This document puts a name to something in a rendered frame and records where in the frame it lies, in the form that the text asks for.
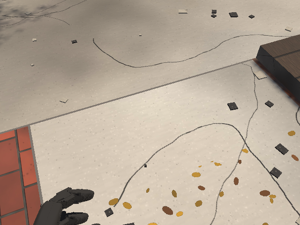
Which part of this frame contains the robot left hand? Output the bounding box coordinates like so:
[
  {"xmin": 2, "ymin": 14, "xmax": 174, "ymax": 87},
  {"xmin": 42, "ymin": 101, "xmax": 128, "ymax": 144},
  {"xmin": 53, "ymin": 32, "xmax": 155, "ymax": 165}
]
[{"xmin": 33, "ymin": 187, "xmax": 100, "ymax": 225}]

